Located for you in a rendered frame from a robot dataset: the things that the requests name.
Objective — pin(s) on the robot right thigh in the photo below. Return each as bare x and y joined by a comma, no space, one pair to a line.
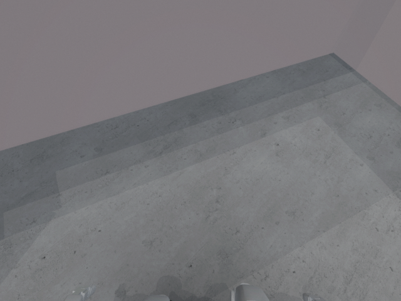
247,293

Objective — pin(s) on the left robot hand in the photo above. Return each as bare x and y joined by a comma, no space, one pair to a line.
81,293

